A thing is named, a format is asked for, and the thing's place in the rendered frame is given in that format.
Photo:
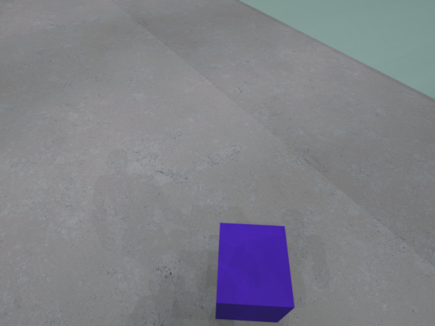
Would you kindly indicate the carton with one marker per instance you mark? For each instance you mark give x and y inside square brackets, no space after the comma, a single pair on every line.
[253,275]

